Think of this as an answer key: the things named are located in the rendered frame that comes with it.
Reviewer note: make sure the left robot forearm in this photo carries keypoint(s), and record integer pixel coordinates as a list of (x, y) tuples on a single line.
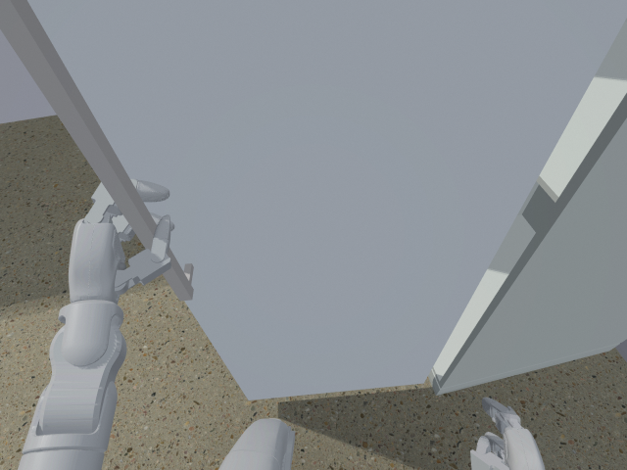
[(72, 422)]

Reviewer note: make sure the left robot hand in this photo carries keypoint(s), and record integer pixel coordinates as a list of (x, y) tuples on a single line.
[(96, 251)]

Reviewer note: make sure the right robot hand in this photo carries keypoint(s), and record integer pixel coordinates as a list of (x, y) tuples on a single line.
[(517, 451)]

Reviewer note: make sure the fridge door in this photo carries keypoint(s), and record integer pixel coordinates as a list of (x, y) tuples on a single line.
[(341, 173)]

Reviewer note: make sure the handle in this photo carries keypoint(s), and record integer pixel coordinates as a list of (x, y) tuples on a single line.
[(28, 38)]

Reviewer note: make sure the robot left thigh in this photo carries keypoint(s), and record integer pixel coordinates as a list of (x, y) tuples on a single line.
[(267, 444)]

